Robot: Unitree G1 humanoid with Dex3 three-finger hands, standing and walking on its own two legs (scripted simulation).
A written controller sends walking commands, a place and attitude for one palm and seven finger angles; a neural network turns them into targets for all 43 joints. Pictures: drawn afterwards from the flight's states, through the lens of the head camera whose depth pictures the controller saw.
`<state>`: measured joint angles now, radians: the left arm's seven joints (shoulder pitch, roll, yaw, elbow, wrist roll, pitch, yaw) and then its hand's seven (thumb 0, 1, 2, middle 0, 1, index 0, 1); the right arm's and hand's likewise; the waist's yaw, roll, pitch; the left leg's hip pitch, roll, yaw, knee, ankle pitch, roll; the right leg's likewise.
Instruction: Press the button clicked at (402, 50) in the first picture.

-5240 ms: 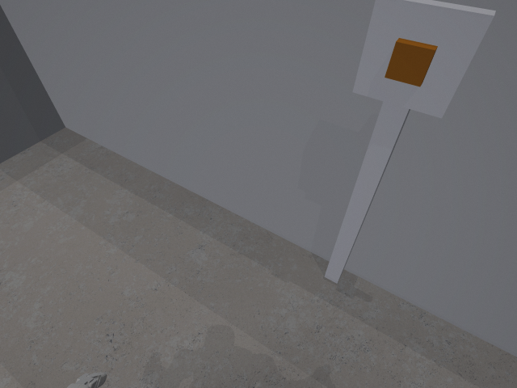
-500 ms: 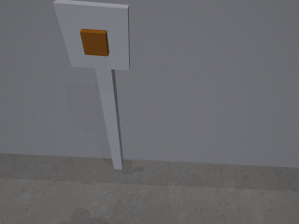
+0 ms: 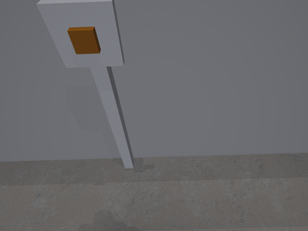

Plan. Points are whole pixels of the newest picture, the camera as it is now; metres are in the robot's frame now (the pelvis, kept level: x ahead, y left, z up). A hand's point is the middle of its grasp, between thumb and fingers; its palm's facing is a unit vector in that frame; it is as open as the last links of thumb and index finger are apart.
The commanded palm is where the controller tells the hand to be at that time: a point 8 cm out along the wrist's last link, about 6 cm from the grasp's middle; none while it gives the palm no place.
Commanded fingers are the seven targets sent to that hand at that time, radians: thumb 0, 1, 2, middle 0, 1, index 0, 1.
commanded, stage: look again from close up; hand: left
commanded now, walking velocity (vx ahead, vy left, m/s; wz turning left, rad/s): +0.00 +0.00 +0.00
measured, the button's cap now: (85, 40) +0.58 +0.23 +0.20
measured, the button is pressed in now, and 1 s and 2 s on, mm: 0 0 0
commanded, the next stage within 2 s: shuffle to correct the standing spot in 0.30 s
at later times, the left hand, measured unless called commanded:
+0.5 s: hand out of the picture +0.02 +0.12 -0.17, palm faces +0.02 -0.98 -0.20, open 7.3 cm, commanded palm none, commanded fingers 0.00 0.90 0.90 -0.20 -0.30 -0.20 -0.30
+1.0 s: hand out of the picture +0.15 +0.19 -0.17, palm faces +0.07 -0.98 -0.20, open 7.4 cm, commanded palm none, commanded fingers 0.00 0.90 0.90 -0.20 -0.30 -0.20 -0.30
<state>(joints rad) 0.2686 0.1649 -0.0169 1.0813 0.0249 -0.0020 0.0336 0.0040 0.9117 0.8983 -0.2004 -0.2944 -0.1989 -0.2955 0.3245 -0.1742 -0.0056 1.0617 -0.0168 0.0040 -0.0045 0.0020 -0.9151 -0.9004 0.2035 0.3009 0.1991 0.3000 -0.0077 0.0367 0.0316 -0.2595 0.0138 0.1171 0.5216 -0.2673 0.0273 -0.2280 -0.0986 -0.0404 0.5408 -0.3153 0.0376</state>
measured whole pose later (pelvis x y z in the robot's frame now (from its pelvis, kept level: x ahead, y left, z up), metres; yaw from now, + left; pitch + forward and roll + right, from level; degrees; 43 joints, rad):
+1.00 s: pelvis +0.11 +0.01 +0.01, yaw +3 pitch +2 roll +0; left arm 0.20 0.17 0.04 1.04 0.03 0.01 0.02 0.01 0.91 0.90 -0.20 -0.29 -0.20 -0.30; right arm 0.35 -0.12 0.01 1.06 -0.02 -0.06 -0.03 0.00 -0.92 -0.90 0.20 0.30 0.20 0.30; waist 0.01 -0.01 0.05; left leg -0.12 -0.06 0.12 0.35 -0.27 0.09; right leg -0.51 -0.07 -0.07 1.01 -0.33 0.00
